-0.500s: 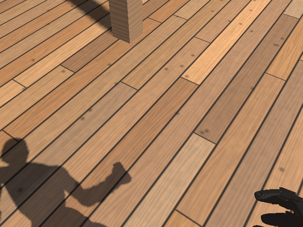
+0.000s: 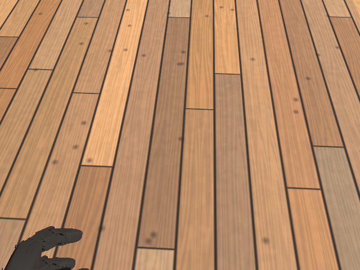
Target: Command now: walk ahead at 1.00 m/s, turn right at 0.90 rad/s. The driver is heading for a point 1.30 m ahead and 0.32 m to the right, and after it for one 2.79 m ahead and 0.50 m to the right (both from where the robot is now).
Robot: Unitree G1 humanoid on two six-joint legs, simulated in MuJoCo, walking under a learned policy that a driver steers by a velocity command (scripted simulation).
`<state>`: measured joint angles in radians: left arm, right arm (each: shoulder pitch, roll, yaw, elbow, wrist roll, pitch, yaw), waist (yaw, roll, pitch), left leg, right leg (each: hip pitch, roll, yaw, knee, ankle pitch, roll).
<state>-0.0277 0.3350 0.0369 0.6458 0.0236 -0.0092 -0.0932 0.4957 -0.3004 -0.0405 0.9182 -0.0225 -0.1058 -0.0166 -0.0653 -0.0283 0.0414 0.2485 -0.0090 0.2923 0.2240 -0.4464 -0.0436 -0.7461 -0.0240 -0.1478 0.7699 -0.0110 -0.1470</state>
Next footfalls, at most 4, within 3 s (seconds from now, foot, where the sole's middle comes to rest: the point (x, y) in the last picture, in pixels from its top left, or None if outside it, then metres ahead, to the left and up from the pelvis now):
0.06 right None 0.25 -0.03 -0.75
0.46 left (169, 207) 0.69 0.03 -0.75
0.90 right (266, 166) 0.85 -0.38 -0.75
1.30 left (248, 90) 1.31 -0.40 -0.75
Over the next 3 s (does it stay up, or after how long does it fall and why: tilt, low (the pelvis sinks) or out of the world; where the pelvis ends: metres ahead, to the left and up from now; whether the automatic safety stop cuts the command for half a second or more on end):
stays up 1.38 -0.51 0.02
